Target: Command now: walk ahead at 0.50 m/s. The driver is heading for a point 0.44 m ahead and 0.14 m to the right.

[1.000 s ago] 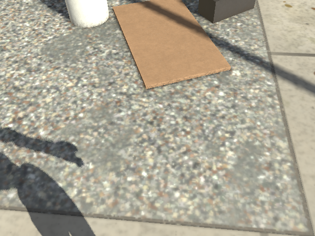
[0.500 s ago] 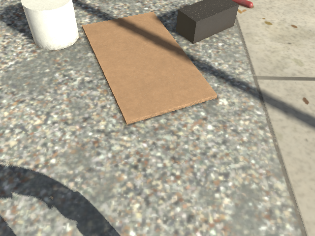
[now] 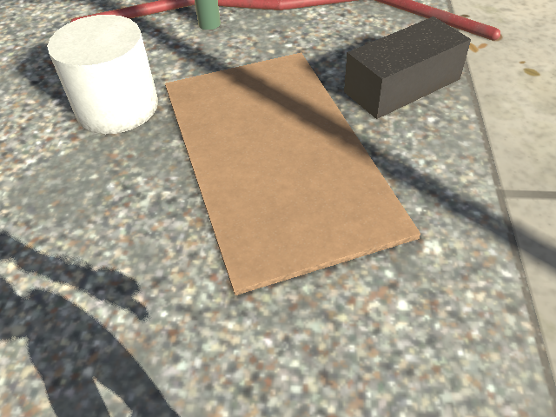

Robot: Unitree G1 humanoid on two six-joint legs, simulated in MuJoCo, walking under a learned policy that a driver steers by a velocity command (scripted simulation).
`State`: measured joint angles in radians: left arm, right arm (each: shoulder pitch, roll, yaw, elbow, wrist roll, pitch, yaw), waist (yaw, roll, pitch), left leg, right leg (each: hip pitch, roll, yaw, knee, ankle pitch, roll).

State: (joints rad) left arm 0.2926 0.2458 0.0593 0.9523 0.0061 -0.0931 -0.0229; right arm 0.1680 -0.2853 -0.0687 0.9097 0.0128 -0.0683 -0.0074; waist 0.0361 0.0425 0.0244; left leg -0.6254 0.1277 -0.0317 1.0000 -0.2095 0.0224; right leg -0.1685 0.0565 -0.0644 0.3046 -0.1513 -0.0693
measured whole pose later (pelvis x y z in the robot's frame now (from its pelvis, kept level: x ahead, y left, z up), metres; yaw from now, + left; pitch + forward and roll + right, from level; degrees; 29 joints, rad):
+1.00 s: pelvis +0.46 +0.00 -0.01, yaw -14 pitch +1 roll +0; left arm 0.10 0.21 0.05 0.87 0.03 -0.02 0.00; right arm 0.13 -0.28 -0.06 0.98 0.01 0.00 -0.05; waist 0.00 0.03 0.05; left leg -0.42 0.08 -0.02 0.88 -0.47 -0.05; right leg -0.38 0.04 -0.04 0.46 -0.10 -0.06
